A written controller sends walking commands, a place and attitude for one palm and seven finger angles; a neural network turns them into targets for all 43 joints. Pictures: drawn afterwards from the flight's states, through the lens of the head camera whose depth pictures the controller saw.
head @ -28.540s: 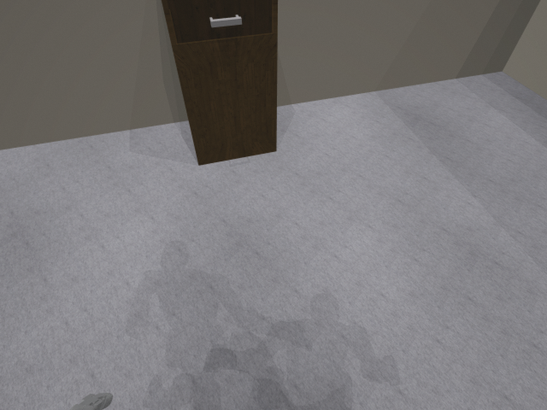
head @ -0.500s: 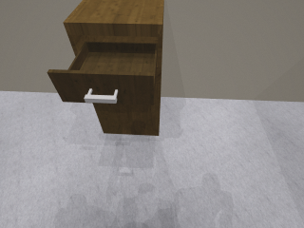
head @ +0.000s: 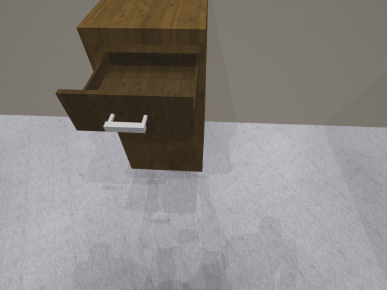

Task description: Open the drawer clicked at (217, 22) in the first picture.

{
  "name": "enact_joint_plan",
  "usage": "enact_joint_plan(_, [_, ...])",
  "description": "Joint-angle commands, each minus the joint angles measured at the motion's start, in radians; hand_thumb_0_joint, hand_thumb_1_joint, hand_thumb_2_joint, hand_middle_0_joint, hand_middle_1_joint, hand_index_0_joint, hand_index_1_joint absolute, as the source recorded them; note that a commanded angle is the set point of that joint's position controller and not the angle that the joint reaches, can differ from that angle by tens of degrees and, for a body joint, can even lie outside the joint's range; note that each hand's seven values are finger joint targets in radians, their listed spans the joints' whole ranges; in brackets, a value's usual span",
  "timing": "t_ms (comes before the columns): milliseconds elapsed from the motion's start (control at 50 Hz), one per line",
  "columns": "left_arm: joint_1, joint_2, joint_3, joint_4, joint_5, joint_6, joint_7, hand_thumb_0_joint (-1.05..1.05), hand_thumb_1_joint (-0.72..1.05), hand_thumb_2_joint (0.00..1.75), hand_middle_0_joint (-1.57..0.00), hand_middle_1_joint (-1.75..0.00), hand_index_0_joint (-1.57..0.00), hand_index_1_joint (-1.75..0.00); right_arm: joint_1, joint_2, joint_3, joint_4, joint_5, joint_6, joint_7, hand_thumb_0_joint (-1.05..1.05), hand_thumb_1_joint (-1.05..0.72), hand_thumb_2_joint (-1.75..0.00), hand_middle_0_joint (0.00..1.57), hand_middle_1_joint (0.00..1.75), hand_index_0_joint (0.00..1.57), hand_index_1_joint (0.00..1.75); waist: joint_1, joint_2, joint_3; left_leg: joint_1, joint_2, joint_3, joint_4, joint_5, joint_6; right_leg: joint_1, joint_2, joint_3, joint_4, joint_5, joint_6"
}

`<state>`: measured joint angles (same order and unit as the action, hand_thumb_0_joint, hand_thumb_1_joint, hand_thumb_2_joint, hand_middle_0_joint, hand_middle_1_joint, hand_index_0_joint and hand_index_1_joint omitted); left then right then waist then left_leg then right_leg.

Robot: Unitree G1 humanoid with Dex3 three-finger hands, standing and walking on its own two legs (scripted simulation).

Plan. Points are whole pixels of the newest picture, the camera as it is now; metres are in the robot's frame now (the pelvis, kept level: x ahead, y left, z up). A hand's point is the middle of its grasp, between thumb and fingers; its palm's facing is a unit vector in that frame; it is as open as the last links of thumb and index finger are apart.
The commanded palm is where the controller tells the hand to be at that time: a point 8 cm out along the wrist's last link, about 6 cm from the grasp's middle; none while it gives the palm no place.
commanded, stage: look to check the result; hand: left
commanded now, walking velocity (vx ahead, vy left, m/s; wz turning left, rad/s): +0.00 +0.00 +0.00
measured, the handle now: (126, 122) +0.57 +0.24 -0.03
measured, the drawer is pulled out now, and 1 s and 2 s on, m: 0.29 0.29 0.29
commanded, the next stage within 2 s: stand and wait in 0.08 s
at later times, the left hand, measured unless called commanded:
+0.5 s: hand out of the picture +0.01 +0.16 -0.17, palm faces +0.04 -0.98 -0.20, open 7.3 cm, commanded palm none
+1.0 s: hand out of the picture +0.01 +0.15 -0.17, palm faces +0.05 -0.98 -0.19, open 7.3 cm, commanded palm none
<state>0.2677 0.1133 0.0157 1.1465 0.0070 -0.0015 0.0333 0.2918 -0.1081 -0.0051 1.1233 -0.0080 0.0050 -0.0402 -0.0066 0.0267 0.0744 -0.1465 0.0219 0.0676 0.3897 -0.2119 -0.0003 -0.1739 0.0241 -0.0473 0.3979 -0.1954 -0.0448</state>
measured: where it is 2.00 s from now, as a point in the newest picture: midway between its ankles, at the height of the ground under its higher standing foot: outside the picture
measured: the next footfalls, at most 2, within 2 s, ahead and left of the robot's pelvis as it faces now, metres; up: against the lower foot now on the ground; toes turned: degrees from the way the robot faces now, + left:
none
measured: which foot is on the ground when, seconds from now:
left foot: down 0.00-1.00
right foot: down 0.00-1.00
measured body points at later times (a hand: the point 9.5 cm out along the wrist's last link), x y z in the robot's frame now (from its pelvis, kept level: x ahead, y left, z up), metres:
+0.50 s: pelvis +0.01 -0.01 +0.00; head +0.03 -0.03 +0.45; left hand +0.01 +0.21 -0.16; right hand -0.01 -0.22 -0.17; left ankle +0.00 +0.12 -0.74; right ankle +0.01 -0.09 -0.74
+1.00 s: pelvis +0.02 -0.01 +0.00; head +0.04 -0.02 +0.45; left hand +0.01 +0.20 -0.16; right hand +0.00 -0.22 -0.17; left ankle +0.00 +0.12 -0.74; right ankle +0.01 -0.09 -0.74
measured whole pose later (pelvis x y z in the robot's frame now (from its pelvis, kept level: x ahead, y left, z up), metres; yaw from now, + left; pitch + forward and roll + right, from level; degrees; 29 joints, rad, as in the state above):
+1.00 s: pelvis +0.02 -0.01 +0.00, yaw +0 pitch -2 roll +0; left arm 0.27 0.12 0.02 1.15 0.00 -0.01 0.04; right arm 0.30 -0.12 -0.01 1.13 -0.01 0.01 -0.05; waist -0.01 0.02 0.07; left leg -0.12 0.05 0.05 0.38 -0.23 -0.02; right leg -0.13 0.05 -0.06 0.36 -0.21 -0.07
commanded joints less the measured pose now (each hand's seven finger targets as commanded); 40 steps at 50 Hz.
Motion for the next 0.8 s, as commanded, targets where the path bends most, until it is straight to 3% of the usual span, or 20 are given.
enact_joint_plan(0, [0.070, 0.103, 0.018, -0.018, 0.003, -0.013, 0.009, 0.00, 0.90, 0.90, -0.20, -0.30, -0.20, -0.30, 0.097, -0.074, -0.018, -0.013, -0.004, -0.005, -0.005, 0.00, -0.90, -0.90, 0.20, 0.30, 0.20, 0.30, -0.004, -0.018, 0.021, -0.005, 0.081, -0.080, -0.068, 0.050, 0.030, -0.038, -0.113, 0.108, -0.100, 0.054, -0.011])
enact_joint_plan(280, [0.063, 0.112, 0.021, -0.020, 0.003, -0.016, 0.009, 0.00, 0.90, 0.90, -0.20, -0.30, -0.20, -0.30, 0.098, -0.079, -0.017, -0.008, -0.003, -0.008, -0.006, 0.00, -0.90, -0.90, 0.20, 0.30, 0.20, 0.30, -0.004, -0.023, -0.003, 0.010, 0.086, -0.073, -0.067, 0.075, 0.026, -0.009, -0.113, 0.111, -0.100, 0.099, -0.012])
enact_joint_plan(480, [0.062, 0.118, 0.021, -0.020, 0.002, -0.015, 0.009, 0.00, 0.90, 0.90, -0.20, -0.30, -0.20, -0.30, 0.107, -0.076, -0.017, -0.004, -0.005, 0.000, -0.004, 0.00, -0.90, -0.90, 0.20, 0.30, 0.20, 0.30, -0.003, -0.021, 0.026, -0.004, 0.075, -0.068, -0.060, 0.043, 0.023, -0.019, -0.117, 0.117, -0.131, 0.037, -0.011])
enact_joint_plan(680, [0.066, 0.115, 0.021, -0.017, 0.001, -0.018, 0.010, 0.00, 0.90, 0.90, -0.20, -0.30, -0.20, -0.30, 0.110, -0.079, -0.017, -0.005, -0.004, -0.004, -0.010, 0.00, -0.90, -0.90, 0.20, 0.30, 0.20, 0.30, -0.004, -0.025, -0.006, 0.016, 0.084, -0.067, -0.055, 0.101, 0.021, 0.014, -0.117, 0.106, -0.104, 0.163, -0.011])
enact_joint_plan(780, [0.069, 0.119, 0.022, -0.016, 0.001, -0.018, 0.011, 0.00, 0.90, 0.90, -0.20, -0.30, -0.20, -0.30, 0.110, -0.075, -0.018, -0.002, -0.003, -0.001, -0.010, 0.00, -0.90, -0.90, 0.20, 0.30, 0.20, 0.30, -0.005, -0.028, 0.003, 0.013, 0.082, -0.063, -0.055, 0.085, 0.019, 0.012, -0.119, 0.106, -0.115, 0.151, -0.007])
